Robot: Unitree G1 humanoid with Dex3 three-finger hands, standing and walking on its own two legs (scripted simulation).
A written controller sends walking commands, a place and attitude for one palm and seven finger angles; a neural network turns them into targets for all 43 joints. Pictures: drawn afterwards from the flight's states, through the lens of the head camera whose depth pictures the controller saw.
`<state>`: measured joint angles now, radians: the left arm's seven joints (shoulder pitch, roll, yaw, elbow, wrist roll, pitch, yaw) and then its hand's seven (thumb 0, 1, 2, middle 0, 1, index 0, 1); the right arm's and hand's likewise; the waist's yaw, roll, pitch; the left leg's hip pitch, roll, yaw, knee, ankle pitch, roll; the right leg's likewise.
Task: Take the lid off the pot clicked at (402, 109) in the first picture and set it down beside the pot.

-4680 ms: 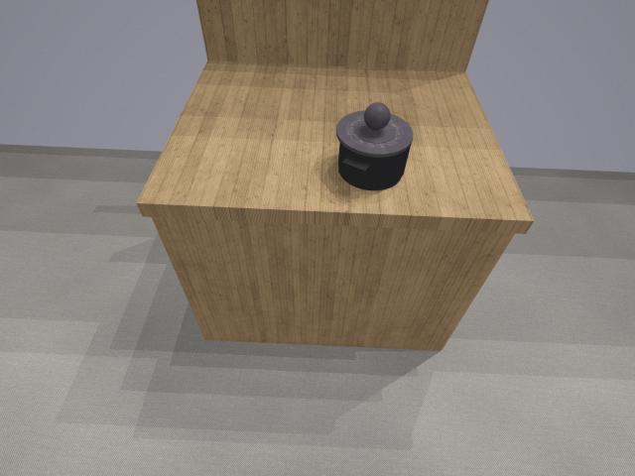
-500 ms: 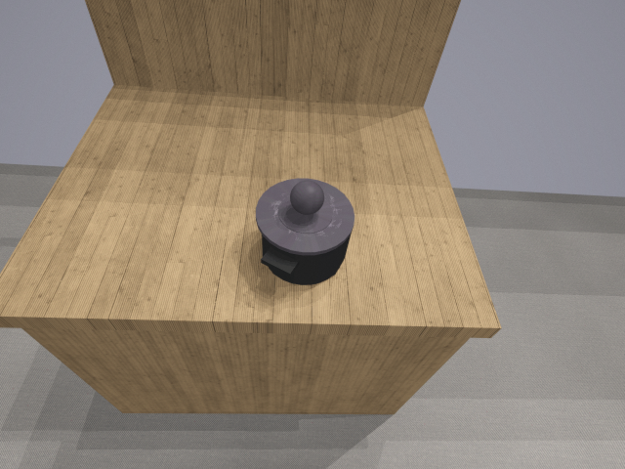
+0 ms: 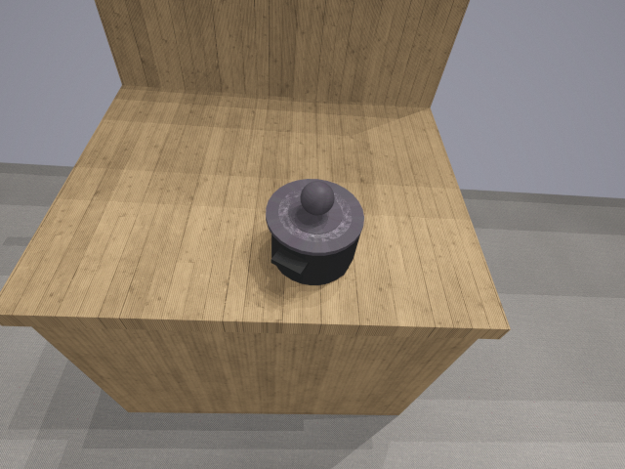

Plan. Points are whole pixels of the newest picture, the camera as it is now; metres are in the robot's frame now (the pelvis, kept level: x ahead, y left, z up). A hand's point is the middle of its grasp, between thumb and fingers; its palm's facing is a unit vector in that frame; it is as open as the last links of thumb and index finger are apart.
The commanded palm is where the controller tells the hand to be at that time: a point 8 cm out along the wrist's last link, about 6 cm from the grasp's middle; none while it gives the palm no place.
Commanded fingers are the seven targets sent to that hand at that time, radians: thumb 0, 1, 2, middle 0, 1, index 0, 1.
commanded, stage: shuffle to correct the standing spot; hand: left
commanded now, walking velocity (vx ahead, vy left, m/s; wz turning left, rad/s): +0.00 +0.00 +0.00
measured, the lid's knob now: (317, 198) +0.49 +0.03 +0.05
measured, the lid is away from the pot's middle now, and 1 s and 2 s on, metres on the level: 0.01 0.01 0.01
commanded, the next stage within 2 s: come to a stop and stand still in 1.18 s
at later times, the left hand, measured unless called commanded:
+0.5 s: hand out of the picture -0.06 +0.12 -0.18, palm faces +0.05 -0.99 -0.12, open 7.3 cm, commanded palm none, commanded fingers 0.00 0.90 0.90 -0.20 -0.30 -0.20 -0.30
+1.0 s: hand out of the picture +0.01 +0.09 -0.21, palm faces +0.03 -0.99 -0.10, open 7.3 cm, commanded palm none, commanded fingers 0.00 0.90 0.90 -0.20 -0.30 -0.20 -0.30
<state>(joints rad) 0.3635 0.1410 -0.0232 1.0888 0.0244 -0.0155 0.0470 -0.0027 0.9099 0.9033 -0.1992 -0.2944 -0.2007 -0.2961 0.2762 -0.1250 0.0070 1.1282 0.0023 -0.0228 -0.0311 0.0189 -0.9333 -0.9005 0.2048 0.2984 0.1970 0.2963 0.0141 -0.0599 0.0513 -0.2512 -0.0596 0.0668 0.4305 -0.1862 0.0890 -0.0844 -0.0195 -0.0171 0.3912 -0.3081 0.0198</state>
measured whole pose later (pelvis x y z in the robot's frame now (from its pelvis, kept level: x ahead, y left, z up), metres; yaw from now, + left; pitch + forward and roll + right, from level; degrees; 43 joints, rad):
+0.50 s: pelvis +0.01 -0.02 +0.00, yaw +2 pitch +2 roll -1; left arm 0.39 0.13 -0.02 1.11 0.02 0.00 0.05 0.00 0.91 0.90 -0.20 -0.29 -0.20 -0.30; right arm 0.27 -0.11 -0.02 1.14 0.00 0.00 -0.04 0.02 -0.93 -0.90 0.21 0.30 0.20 0.30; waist 0.00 -0.06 0.05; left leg -0.29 -0.05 0.02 0.46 -0.20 0.06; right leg -0.09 0.00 -0.07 0.39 -0.32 0.00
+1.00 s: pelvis +0.01 -0.07 -0.01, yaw +2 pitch +0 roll -2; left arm 0.31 0.16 0.01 1.01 0.02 0.04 0.04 0.00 0.91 0.90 -0.20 -0.29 -0.20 -0.30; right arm 0.24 -0.10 -0.02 1.06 -0.01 0.00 -0.06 0.01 -0.92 -0.90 0.20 0.30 0.20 0.30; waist -0.02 -0.08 0.08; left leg -0.30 0.04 0.08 0.65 -0.35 0.05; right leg -0.26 0.09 -0.07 0.84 -0.48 -0.03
